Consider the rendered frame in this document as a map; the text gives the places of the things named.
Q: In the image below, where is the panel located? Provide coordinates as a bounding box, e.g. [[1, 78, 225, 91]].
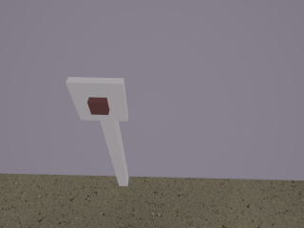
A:
[[66, 77, 129, 186]]

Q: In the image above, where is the button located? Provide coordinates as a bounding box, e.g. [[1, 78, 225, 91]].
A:
[[87, 97, 109, 115]]

